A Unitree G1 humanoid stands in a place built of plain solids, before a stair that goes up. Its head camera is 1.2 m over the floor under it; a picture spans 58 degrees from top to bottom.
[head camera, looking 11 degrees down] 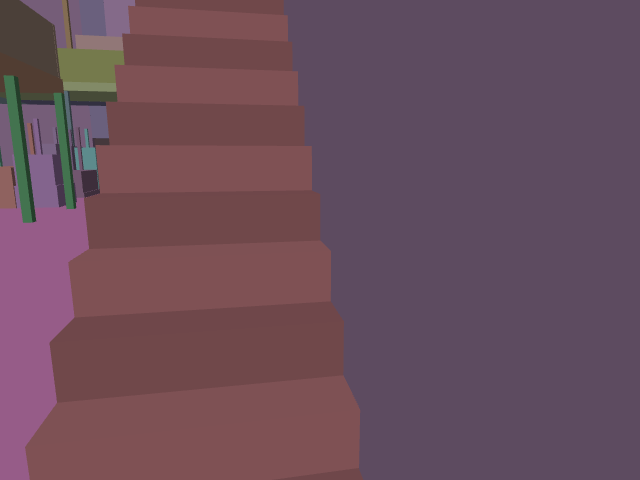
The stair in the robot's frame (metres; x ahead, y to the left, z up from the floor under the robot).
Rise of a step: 0.21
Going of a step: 0.22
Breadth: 0.95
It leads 11 degrees to the left of straight ahead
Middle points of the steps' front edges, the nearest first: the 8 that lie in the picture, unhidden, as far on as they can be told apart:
1.15 0.34 0.42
1.36 0.38 0.62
1.58 0.42 0.83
1.80 0.47 1.04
2.01 0.51 1.25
2.23 0.55 1.45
2.45 0.59 1.66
2.66 0.63 1.87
